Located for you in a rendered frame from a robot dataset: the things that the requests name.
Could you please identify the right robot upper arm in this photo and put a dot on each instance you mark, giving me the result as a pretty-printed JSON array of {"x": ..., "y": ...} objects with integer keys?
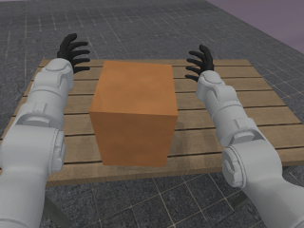
[{"x": 255, "y": 168}]

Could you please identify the left robot upper arm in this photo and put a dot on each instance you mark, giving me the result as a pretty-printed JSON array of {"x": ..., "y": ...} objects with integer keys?
[{"x": 31, "y": 154}]

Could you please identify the robot right forearm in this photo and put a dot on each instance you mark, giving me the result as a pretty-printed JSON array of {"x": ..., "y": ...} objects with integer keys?
[{"x": 231, "y": 121}]

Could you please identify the robot right hand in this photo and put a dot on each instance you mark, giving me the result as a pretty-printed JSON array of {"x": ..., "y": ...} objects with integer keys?
[{"x": 205, "y": 64}]

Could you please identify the robot left hand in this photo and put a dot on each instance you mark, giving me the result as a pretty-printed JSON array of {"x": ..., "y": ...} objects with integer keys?
[{"x": 65, "y": 52}]

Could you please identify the table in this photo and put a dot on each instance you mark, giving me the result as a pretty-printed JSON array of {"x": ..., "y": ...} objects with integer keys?
[{"x": 194, "y": 148}]

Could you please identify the robot left forearm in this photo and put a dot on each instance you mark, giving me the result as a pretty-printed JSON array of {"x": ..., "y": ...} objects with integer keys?
[{"x": 47, "y": 99}]

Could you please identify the carton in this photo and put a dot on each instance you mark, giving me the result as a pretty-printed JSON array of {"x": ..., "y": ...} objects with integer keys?
[{"x": 134, "y": 113}]

